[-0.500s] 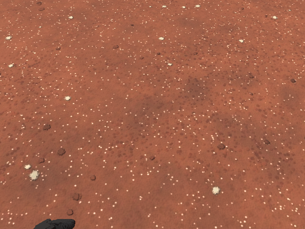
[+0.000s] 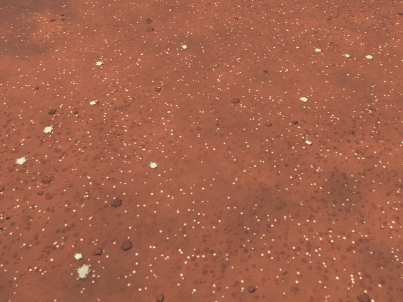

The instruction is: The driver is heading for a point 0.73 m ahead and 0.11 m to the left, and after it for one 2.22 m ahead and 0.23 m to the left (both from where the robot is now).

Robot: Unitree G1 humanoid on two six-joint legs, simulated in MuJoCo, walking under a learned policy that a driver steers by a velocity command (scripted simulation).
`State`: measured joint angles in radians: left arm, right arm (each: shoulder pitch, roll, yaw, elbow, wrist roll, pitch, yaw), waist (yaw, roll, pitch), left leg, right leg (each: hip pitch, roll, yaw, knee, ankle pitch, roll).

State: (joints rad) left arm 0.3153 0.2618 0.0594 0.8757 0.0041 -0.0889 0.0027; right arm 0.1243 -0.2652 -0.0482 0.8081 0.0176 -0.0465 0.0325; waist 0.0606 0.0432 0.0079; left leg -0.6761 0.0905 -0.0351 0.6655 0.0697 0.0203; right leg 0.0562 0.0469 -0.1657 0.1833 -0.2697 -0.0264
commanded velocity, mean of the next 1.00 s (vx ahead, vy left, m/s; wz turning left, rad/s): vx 0.50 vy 0.00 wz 0.26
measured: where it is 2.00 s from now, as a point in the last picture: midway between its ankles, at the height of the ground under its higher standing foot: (170, 140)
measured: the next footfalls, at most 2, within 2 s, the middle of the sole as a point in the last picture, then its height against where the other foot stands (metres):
left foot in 0.12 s outside the picture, level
right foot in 0.62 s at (228, 278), level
